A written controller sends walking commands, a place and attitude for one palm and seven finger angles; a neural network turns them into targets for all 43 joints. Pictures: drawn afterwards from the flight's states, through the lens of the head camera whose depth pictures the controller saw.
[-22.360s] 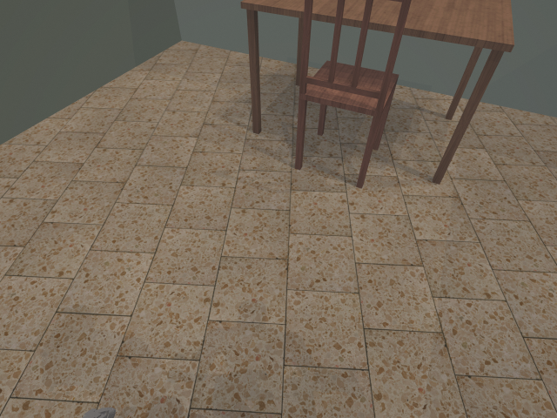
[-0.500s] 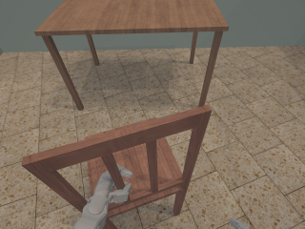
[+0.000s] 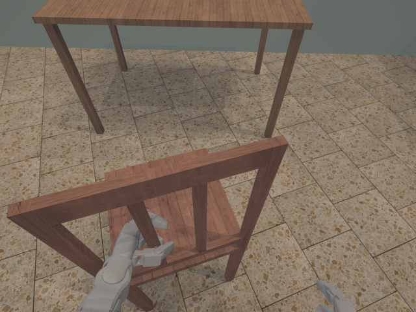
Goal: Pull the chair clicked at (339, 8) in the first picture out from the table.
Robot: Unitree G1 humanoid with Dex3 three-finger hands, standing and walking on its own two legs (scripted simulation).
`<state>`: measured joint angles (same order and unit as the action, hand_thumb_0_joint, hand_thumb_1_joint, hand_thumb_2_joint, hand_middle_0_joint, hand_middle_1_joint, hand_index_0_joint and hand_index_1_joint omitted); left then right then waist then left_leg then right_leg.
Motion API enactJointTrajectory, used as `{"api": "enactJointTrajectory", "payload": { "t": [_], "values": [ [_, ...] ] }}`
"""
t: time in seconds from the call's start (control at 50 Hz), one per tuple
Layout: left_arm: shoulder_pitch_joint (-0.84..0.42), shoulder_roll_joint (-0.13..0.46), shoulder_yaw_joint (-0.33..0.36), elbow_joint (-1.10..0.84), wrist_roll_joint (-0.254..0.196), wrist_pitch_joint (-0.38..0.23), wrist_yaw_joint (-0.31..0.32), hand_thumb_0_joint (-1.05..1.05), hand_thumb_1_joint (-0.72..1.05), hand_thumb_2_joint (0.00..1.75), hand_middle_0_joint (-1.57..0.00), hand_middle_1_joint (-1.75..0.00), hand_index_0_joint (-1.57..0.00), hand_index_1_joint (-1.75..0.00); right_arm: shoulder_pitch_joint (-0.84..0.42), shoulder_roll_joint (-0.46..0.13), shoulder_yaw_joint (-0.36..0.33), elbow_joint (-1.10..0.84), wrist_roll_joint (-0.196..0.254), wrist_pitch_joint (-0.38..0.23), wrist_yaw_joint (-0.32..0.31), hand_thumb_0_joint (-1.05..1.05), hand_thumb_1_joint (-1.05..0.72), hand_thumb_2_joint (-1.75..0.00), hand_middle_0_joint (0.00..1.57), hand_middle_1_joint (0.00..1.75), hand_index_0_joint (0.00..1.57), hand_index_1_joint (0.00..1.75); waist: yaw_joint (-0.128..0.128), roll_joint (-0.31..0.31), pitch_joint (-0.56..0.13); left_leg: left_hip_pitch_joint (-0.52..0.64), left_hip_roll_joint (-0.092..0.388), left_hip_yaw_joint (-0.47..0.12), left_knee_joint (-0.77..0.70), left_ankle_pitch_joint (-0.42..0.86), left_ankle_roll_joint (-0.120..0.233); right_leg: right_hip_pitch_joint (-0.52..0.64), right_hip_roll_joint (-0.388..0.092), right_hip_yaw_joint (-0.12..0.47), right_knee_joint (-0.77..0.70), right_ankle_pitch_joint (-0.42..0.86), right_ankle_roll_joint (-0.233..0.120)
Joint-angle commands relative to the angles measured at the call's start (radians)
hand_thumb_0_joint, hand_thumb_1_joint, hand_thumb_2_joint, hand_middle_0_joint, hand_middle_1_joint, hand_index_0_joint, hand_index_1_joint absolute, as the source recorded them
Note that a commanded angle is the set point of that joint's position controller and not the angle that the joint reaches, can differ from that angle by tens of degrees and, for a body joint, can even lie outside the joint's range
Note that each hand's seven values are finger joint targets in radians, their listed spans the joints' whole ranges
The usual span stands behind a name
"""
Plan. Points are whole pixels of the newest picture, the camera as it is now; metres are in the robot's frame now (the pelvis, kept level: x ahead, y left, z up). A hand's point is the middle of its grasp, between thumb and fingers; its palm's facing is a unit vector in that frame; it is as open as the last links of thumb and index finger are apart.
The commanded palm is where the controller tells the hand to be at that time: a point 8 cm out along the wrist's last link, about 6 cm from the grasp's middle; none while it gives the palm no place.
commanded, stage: open the thumb and straighten the fingers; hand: left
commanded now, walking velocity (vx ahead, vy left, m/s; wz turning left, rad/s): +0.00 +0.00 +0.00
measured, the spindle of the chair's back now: (151, 238) +0.27 +0.12 -0.04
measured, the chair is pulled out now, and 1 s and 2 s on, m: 0.73 0.73 0.73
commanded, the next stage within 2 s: draw the fingers out of the gap in 0.54 s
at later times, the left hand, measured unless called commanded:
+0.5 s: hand (155, 249) +0.26 +0.12 -0.08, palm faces -0.11 -0.98 -0.18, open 16.8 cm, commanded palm +0.25 +0.16 -0.06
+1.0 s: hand (148, 284) +0.19 +0.12 -0.08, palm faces -0.10 -0.98 -0.17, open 17.5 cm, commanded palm +0.18 +0.17 -0.06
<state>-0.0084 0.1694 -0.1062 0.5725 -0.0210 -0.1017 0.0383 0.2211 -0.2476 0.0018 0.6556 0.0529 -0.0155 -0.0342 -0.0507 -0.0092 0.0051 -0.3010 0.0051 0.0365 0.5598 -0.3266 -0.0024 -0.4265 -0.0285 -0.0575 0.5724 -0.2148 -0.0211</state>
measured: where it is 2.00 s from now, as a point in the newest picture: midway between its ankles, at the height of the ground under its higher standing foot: outside the picture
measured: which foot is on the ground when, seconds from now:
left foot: down 0.00-1.00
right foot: down 0.00-1.00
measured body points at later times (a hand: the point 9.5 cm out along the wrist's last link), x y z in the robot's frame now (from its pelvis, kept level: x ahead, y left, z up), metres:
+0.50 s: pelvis +0.01 -0.01 -0.03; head +0.06 -0.03 +0.42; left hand +0.26 +0.17 -0.07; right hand +0.16 -0.26 -0.13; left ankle -0.03 +0.12 -0.73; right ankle +0.05 -0.11 -0.73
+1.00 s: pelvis +0.01 -0.01 -0.03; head +0.05 -0.02 +0.41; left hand +0.19 +0.18 -0.06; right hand +0.18 -0.25 -0.12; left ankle -0.03 +0.12 -0.73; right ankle +0.05 -0.11 -0.73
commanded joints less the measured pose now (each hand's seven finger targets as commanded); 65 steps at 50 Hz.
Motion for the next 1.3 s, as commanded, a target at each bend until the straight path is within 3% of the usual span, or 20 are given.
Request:
{"api": "enactJointTrajectory", "payload": {
  "t": [0.0, 0.02, 0.12, 0.22, 0.28, 0.32, 0.38, 0.44, 0.48, 0.54, 0.6, 0.62, 0.68, 0.76, 0.84, 0.94, 1.02, 1.08, 1.18, 1.28],
  "values": [
    [-0.125, 0.037, 0.009, -0.226, -0.006, -0.013, -0.013, 0.0, -0.43, 0.26, -0.47, -1.38, -0.47, -1.38, -0.046, -0.128, -0.044, -0.148, 0.0, -0.068, 0.009, 0.0, -0.9, -0.9, 0.2, 0.3, 0.2, 0.3, 0.004, 0.034, -0.253, -0.101, 0.01, -0.016, -0.025, 0.122, 0.016, 0.151, -0.033, 0.041, -0.011, 0.102, -0.009],
    [-0.154, 0.129, 0.093, -0.194, -0.01, 0.005, -0.007, 0.0, -0.55, 0.2, -0.45, -1.3, -0.45, -1.3, -0.037, -0.146, -0.045, -0.138, 0.002, -0.062, 0.005, 0.0, -0.9, -0.9, 0.2, 0.3, 0.2, 0.3, 0.0, -0.006, -0.237, -0.14, 0.01, -0.021, -0.015, 0.096, 0.018, 0.146, -0.031, 0.044, -0.006, 0.084, -0.008],
    [-0.179, 0.053, 0.038, -0.271, -0.032, 0.042, -0.027, 0.0, -0.55, 0.2, -0.32, -0.94, -0.32, -0.94, -0.046, -0.142, -0.045, -0.18, 0.002, -0.079, -0.008, 0.0, -0.9, -0.9, 0.2, 0.3, 0.2, 0.3, -0.005, -0.041, -0.271, -0.186, 0.001, -0.018, 0.022, 0.043, 0.022, 0.116, -0.029, 0.038, 0.026, 0.019, 0.007],
    [-0.113, 0.089, 0.066, -0.348, -0.029, 0.052, -0.028, 0.0, -0.55, 0.2, -0.2, -0.58, -0.2, -0.58, -0.026, -0.15, -0.049, -0.195, -0.006, -0.101, -0.02, 0.0, -0.9, -0.9, 0.2, 0.3, 0.2, 0.3, 0.004, -0.055, -0.326, -0.198, 0.002, -0.026, 0.061, 0.1, 0.02, 0.125, -0.027, 0.034, 0.076, 0.087, 0.008],
    [-0.082, 0.071, 0.044, -0.372, -0.01, 0.073, -0.022, 0.0, -0.55, 0.2, -0.13, -0.36, -0.13, -0.36, -0.021, -0.146, -0.046, -0.205, -0.008, -0.106, -0.021, 0.0, -0.9, -0.9, 0.2, 0.3, 0.2, 0.3, -0.003, -0.06, -0.312, -0.21, 0.001, -0.026, 0.08, 0.112, 0.021, 0.103, -0.028, 0.031, 0.094, 0.109, 0.012],
    [-0.054, 0.109, 0.089, -0.292, -0.001, 0.098, -0.023, 0.0, -0.55, 0.2, -0.07, -0.22, -0.07, -0.22, -0.015, -0.156, -0.044, -0.195, -0.011, -0.095, -0.022, 0.0, -0.9, -0.9, 0.2, 0.3, 0.2, 0.3, 0.0, -0.084, -0.257, -0.265, -0.002, -0.027, 0.102, 0.089, 0.021, 0.064, -0.025, 0.031, 0.105, 0.091, 0.012],
    [-0.123, 0.118, 0.084, -0.371, 0.0, 0.106, -0.028, 0.0, -0.55, 0.2, 0.0, 0.0, 0.0, 0.0, -0.019, -0.148, -0.041, -0.218, -0.009, -0.095, -0.025, 0.0, -0.9, -0.9, 0.2, 0.3, 0.2, 0.3, -0.008, -0.034, -0.292, -0.258, -0.009, -0.02, 0.118, 0.068, 0.024, 0.063, -0.03, 0.04, 0.11, 0.062, 0.016],
    [-0.107, 0.118, 0.078, -0.466, -0.009, 0.098, -0.029, 0.0, -0.55, 0.2, 0.0, 0.0, 0.0, 0.0, -0.019, -0.142, -0.04, -0.232, -0.011, -0.107, -0.034, 0.0, -0.9, -0.9, 0.2, 0.3, 0.2, 0.3, -0.002, 0.008, -0.363, -0.221, -0.008, -0.025, 0.13, 0.13, 0.024, 0.1, -0.03, 0.036, 0.128, 0.125, 0.01],
    [-0.106, 0.094, 0.051, -0.492, -0.016, 0.097, -0.032, 0.0, -0.55, 0.2, 0.0, 0.0, 0.0, 0.0, -0.007, -0.14, -0.041, -0.228, -0.011, -0.117, -0.038, 0.0, -0.9, -0.9, 0.2, 0.3, 0.2, 0.3, -0.018, -0.006, -0.378, -0.204, -0.005, -0.031, 0.142, 0.162, 0.024, 0.095, -0.027, 0.028, 0.138, 0.163, 0.012],
    [-0.053, 0.067, 0.017, -0.464, -0.014, 0.117, -0.036, 0.0, -0.55, 0.2, 0.0, 0.0, 0.0, 0.0, 0.0, -0.146, -0.039, -0.224, -0.011, -0.124, -0.037, 0.0, -0.9, -0.9, 0.2, 0.3, 0.2, 0.3, -0.03, -0.038, -0.35, -0.212, -0.004, -0.041, 0.153, 0.181, 0.022, 0.073, -0.027, 0.017, 0.145, 0.193, 0.013],
    [0.009, 0.069, 0.021, -0.416, -0.006, 0.154, -0.041, 0.0, -0.55, 0.2, 0.0, 0.0, 0.0, 0.0, -0.006, -0.152, -0.038, -0.233, -0.011, -0.112, -0.032, 0.0, -0.9, -0.9, 0.2, 0.3, 0.2, 0.3, -0.023, -0.072, -0.299, -0.259, -0.007, -0.037, 0.156, 0.135, 0.021, 0.057, -0.029, 0.017, 0.144, 0.164, 0.017],
    [0.014, 0.151, 0.105, -0.391, -0.001, 0.161, -0.036, 0.0, -0.55, 0.2, 0.0, 0.0, 0.0, 0.0, -0.009, -0.161, -0.038, -0.23, -0.011, -0.105, -0.036, 0.0, -0.9, -0.9, 0.2, 0.3, 0.2, 0.3, -0.006, -0.081, -0.281, -0.286, -0.01, -0.038, 0.155, 0.128, 0.021, 0.061, -0.029, 0.018, 0.144, 0.156, 0.011],
    [0.122, 0.127, 0.085, -0.484, 0.002, 0.165, -0.044, 0.0, -0.55, 0.2, 0.0, 0.0, 0.0, 0.0, -0.026, -0.146, -0.036, -0.274, -0.012, -0.1, -0.032, 0.0, -0.9, -0.9, 0.2, 0.3, 0.2, 0.3, 0.022, -0.034, -0.331, -0.277, -0.016, -0.023, 0.151, 0.137, 0.02, 0.101, -0.035, 0.027, 0.155, 0.17, 0.009],
    [0.199, 0.117, 0.055, -0.62, 0.001, 0.149, -0.034, 0.0, -0.55, 0.2, 0.0, 0.0, 0.0, 0.0, -0.032, -0.135, -0.036, -0.298, -0.011, -0.114, -0.034, 0.0, -0.9, -0.9, 0.2, 0.3, 0.2, 0.3, 0.013, 0.003, -0.342, -0.251, -0.014, -0.028, 0.162, 0.173, 0.019, 0.101, -0.034, 0.023, 0.162, 0.193, 0.003],
    [0.277, 0.08, 0.003, -0.684, 0.001, 0.143, -0.028, 0.0, -0.55, 0.2, 0.0, 0.0, 0.0, 0.0, -0.028, -0.133, -0.037, -0.302, -0.012, -0.134, -0.041, 0.0, -0.9, -0.9, 0.2, 0.3, 0.2, 0.3, -0.012, -0.023, -0.305, -0.257, -0.015, -0.038, 0.178, 0.155, 0.021, 0.057, -0.029, 0.015, 0.159, 0.162, 0.006],
    [0.294, 0.097, -0.003, -0.701, 0.008, 0.144, -0.038, 0.0, -0.55, 0.2, 0.0, 0.0, 0.0, 0.0, -0.031, -0.141, -0.034, -0.306, -0.015, -0.149, -0.055, 0.0, -0.9, -0.9, 0.2, 0.3, 0.2, 0.3, -0.022, -0.051, -0.246, -0.29, -0.023, -0.05, 0.191, 0.058, 0.026, -0.014, -0.026, 0.012, 0.151, 0.025, 0.011],
    [0.321, 0.125, 0.016, -0.769, 0.01, 0.134, -0.037, 0.0, -0.55, 0.2, 0.0, 0.0, 0.0, 0.0, -0.038, -0.136, -0.032, -0.316, -0.015, -0.161, -0.062, 0.0, -0.9, -0.9, 0.2, 0.3, 0.2, 0.3, -0.009, 0.0, -0.273, -0.288, -0.025, -0.056, 0.203, 0.049, 0.026, -0.023, -0.026, 0.015, 0.162, -0.011, 0.006],
    [0.357, 0.101, -0.009, -0.794, 0.017, 0.135, -0.031, 0.0, -0.55, 0.2, 0.0, 0.0, 0.0, 0.0, -0.038, -0.129, -0.028, -0.324, -0.014, -0.167, -0.061, 0.0, -0.9, -0.9, 0.2, 0.3, 0.2, 0.3, -0.011, 0.022, -0.269, -0.285, -0.024, -0.065, 0.203, 0.037, 0.022, -0.051, -0.025, 0.003, 0.175, -0.041, 0.004],
    [0.461, 0.069, -0.036, -0.779, 0.025, 0.179, -0.03, 0.0, -0.55, 0.2, 0.0, 0.0, 0.0, 0.0, -0.052, -0.123, -0.026, -0.343, -0.013, -0.159, -0.057, 0.0, -0.9, -0.9, 0.2, 0.3, 0.2, 0.3, -0.003, -0.021, -0.239, -0.323, -0.024, -0.068, 0.205, 0.004, 0.022, -0.064, -0.024, -0.001, 0.177, -0.079, 0.006],
    [0.542, 0.093, -0.006, -0.837, 0.026, 0.197, -0.026, 0.0, -0.55, 0.2, 0.0, 0.0, 0.0, 0.0, -0.065, -0.112, -0.028, -0.369, -0.014, -0.15, -0.06, 0.0, -0.9, -0.9, 0.2, 0.3, 0.2, 0.3, 0.016, -0.036, -0.24, -0.36, -0.029, -0.061, 0.212, -0.028, 0.024, -0.052, -0.028, 0.013, 0.173, -0.124, 0.006]
  ]
}}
